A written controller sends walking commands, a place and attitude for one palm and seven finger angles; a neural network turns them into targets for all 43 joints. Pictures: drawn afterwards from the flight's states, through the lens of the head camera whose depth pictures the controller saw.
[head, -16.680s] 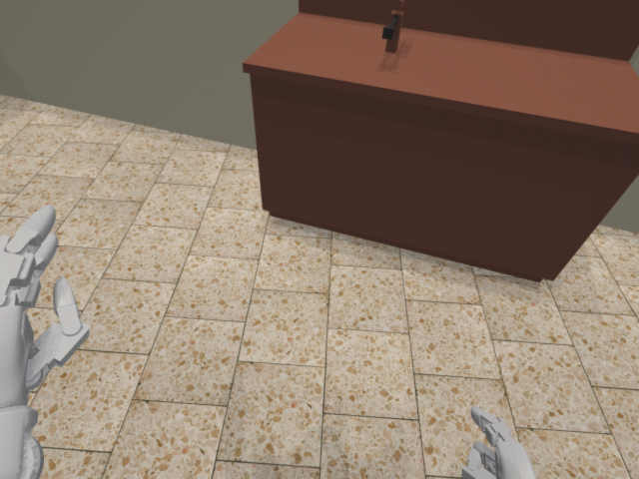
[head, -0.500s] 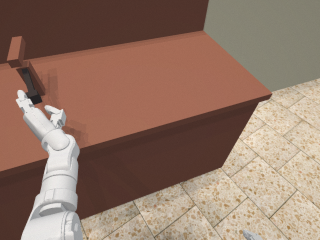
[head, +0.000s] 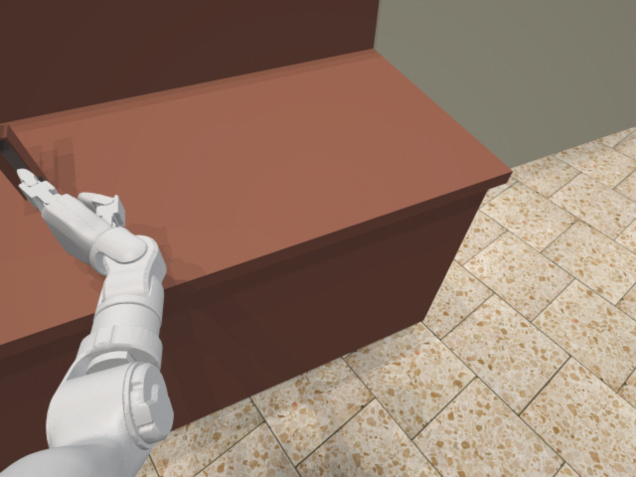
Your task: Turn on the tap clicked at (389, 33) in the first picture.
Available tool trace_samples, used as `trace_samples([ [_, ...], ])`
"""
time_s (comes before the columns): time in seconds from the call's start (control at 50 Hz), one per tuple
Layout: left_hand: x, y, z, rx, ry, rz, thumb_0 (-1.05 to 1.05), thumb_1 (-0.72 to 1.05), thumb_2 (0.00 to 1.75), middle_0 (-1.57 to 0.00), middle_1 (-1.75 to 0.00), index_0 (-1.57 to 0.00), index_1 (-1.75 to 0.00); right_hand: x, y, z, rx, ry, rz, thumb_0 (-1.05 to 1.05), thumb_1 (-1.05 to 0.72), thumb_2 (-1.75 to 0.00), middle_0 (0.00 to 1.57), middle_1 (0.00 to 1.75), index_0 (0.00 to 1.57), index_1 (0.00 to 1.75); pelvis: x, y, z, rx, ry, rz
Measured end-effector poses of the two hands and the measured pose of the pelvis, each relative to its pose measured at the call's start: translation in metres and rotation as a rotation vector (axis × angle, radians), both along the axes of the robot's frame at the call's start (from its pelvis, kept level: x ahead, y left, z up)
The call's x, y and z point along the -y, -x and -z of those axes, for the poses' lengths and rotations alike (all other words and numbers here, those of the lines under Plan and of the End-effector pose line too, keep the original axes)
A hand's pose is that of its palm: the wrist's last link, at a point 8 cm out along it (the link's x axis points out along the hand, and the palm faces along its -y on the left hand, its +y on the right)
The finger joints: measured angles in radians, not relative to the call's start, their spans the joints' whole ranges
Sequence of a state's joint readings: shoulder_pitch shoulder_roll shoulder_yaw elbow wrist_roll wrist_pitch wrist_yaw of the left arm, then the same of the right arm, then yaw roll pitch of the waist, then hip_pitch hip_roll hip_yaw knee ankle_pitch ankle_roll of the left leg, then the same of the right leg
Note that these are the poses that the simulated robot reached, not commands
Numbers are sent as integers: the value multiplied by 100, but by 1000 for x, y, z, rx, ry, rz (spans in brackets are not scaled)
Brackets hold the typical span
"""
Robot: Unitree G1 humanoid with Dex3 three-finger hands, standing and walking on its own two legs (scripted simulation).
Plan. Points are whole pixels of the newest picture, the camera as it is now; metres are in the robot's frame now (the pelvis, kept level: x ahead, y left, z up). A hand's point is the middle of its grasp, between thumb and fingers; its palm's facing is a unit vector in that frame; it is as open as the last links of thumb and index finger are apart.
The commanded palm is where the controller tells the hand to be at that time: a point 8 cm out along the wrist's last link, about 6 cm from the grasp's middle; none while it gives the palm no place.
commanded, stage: push the lever round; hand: left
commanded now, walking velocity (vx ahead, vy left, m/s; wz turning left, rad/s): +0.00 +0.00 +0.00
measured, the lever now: (39, 193) +0.46 +0.36 +0.11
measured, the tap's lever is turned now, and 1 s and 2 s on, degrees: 21 41 34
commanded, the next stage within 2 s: lift the hand up off the lever in 0.92 s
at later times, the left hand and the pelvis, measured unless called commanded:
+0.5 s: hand (139, 175) +0.50 +0.24 +0.11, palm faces +0.85 -0.52 -0.11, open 8.1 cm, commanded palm +0.44 +0.27 +0.10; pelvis +0.02 -0.01 +0.00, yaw +0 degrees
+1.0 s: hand (151, 161) +0.53 +0.23 +0.11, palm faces +0.84 -0.53 -0.13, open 8.1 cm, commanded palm +0.47 +0.26 +0.10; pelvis +0.02 -0.01 +0.00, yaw +0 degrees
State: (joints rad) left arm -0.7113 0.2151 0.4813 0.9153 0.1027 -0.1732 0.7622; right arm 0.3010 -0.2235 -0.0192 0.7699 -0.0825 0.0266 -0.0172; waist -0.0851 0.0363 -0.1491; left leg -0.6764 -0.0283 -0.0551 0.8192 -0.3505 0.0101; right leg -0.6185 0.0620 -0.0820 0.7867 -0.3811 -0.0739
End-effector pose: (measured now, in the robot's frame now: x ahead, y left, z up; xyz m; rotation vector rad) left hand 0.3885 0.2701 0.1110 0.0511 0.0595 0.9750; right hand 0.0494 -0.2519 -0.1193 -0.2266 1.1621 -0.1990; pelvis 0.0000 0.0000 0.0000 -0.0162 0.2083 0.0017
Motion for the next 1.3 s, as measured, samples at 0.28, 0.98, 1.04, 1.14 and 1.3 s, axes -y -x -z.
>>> trace_samples([
  [0.28, 7, -30, -2, -28, 5, -35, 2, 90, 90, -15, -15, -10, -13, 10, 5, 2, -58, 3, -2, 0, -91, -90, 20, 30, 20, 30, 6, -7, 2, -46, 0, -10],
  [0.98, 27, -83, -6, -88, 14, -42, 2, 90, 89, -13, -15, -8, -15, 10, 39, 0, -160, -25, 49, 0, -91, -90, 20, 30, 20, 30, 8, -22, 3, -112, -1, 7],
  [1.04, 28, -85, -6, -93, 14, -40, 1, 90, 89, -13, -15, -7, -15, 10, 43, 0, -163, -26, 56, 0, -91, -90, 20, 30, 20, 30, 9, -22, 3, -114, -1, 10],
  [1.14, 28, -87, -7, -89, 24, -39, 2, 90, 89, -13, -15, -8, -15, 9, 49, -1, -168, -32, 68, 0, -91, -90, 20, 30, 20, 30, 9, -22, 3, -115, 0, 16],
  [1.3, 25, -81, -8, -84, 33, -36, 1, 90, 89, -15, -15, -11, -15, 6, 51, -3, -162, -41, 78, 0, -91, -90, 20, 30, 20, 30, 9, -24, -1, -96, 0, 20],
])
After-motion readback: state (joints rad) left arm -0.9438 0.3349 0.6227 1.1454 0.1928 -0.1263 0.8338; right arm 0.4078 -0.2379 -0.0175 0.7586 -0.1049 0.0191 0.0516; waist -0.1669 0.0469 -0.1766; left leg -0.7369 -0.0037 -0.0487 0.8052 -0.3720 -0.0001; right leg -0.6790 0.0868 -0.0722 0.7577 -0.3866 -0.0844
